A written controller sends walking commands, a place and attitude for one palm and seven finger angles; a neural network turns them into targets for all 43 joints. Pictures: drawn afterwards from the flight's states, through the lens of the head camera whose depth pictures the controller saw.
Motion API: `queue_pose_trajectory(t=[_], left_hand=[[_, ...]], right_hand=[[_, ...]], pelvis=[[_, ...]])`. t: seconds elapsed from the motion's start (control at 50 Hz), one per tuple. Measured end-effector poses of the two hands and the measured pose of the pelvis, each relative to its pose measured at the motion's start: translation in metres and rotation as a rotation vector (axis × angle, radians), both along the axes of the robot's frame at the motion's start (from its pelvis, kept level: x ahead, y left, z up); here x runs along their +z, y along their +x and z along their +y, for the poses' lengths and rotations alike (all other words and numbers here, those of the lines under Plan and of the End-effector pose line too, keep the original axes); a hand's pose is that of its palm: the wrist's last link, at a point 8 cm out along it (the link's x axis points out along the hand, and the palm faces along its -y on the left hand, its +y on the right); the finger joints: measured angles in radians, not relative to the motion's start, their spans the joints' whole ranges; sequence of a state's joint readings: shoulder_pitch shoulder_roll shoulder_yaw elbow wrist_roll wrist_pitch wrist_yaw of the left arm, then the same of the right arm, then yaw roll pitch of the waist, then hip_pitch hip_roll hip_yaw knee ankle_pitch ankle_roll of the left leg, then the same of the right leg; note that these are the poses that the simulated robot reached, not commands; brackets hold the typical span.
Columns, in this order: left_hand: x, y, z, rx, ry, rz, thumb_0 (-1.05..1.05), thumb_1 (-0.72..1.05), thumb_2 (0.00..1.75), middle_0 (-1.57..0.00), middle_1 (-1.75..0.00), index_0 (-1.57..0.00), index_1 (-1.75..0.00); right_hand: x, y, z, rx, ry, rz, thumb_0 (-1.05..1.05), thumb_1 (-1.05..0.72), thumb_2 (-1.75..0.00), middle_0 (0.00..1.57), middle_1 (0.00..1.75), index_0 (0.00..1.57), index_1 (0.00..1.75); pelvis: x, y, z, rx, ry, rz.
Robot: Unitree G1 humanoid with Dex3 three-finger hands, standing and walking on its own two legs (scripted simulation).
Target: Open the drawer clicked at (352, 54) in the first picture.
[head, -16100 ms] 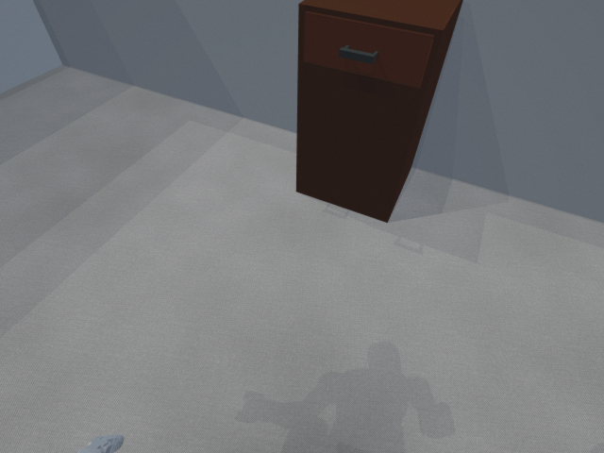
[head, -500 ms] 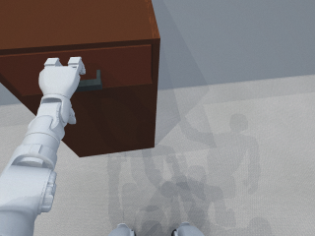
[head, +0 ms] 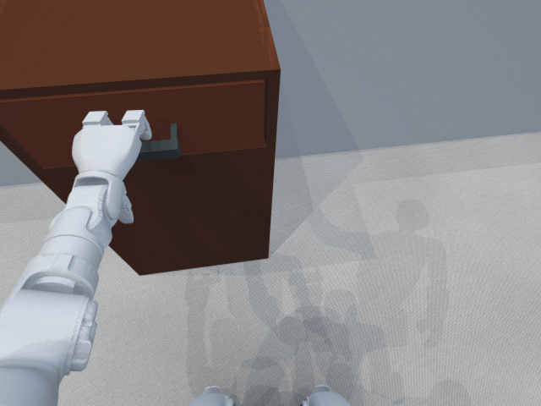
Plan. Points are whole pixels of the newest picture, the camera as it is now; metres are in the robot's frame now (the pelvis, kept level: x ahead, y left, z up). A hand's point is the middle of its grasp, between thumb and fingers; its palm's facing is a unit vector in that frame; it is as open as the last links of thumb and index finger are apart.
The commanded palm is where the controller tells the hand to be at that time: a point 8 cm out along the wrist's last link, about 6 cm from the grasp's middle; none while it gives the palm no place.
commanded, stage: lower the fingers behind the handle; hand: left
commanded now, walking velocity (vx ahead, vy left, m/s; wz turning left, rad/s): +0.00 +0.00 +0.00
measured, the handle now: (144, 141) +0.54 +0.20 +0.01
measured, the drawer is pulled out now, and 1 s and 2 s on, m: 0.00 0.00 0.00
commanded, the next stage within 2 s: lift the fingers back up to retry in 0.76 s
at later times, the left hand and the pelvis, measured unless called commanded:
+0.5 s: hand (124, 170) +0.48 +0.22 +0.02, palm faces -0.04 +0.03 -1.00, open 13.9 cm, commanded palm +0.46 +0.21 +0.05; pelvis -0.02 +0.00 -0.01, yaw +0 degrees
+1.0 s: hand (125, 163) +0.49 +0.22 +0.02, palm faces -0.06 +0.02 -1.00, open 13.9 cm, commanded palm +0.47 +0.22 +0.07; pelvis -0.03 +0.00 -0.01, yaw +0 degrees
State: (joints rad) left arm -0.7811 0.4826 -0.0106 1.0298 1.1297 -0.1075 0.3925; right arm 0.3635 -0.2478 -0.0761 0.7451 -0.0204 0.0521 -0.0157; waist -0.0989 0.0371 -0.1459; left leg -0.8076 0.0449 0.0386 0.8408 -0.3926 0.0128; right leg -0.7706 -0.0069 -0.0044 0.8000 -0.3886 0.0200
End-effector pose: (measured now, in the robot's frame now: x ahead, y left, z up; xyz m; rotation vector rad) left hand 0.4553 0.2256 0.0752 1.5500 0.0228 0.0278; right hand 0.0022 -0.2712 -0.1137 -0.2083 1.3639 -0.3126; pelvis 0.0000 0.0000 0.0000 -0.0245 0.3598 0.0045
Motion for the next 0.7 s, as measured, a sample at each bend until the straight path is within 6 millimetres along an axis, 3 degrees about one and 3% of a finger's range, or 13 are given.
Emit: queue_pose_trajectory(t=[0.24, 0.5, 0.7], left_hand=[[0.000, 0.009, -0.011, 0.129, 0.053, 0.024, 0.00, -0.49, 0.30, -0.29, -1.27, -0.32, -1.21], [-0.002, 0.001, -0.005, 0.057, 0.051, 0.040, 0.00, -0.49, 0.30, -0.21, -1.24, -0.32, -1.20], [-0.007, 0.001, -0.009, 0.083, 0.070, -0.003, 0.00, -0.49, 0.30, -0.21, -1.25, -0.32, -1.20]], right_hand=[[-0.002, -0.002, 0.003, -0.011, 0.007, -0.039, 0.01, -0.90, -0.90, 0.20, 0.30, 0.21, 0.30], [-0.009, -0.035, 0.003, -0.022, -0.007, 0.011, 0.01, -0.90, -0.90, 0.20, 0.30, 0.21, 0.30], [-0.013, -0.034, 0.002, -0.008, -0.004, 0.013, 0.01, -0.90, -0.90, 0.20, 0.30, 0.21, 0.30]], pelvis=[[-0.001, -0.014, 0.001, 0.002, -0.002, 0.001], [-0.010, -0.022, 0.000, -0.005, 0.001, 0.012], [-0.014, -0.028, 0.000, 0.010, -0.004, 0.027]])
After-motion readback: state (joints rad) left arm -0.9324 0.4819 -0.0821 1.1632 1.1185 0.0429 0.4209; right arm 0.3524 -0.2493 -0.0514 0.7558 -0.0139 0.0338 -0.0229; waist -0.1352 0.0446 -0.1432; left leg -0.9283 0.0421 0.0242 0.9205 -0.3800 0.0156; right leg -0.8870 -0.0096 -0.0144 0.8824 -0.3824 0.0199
